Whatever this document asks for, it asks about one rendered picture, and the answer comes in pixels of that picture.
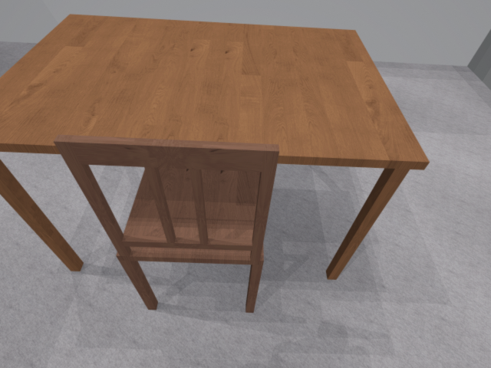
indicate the table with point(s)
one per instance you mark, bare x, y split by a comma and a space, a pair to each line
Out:
313, 91

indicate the chair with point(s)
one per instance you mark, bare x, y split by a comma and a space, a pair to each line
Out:
198, 201

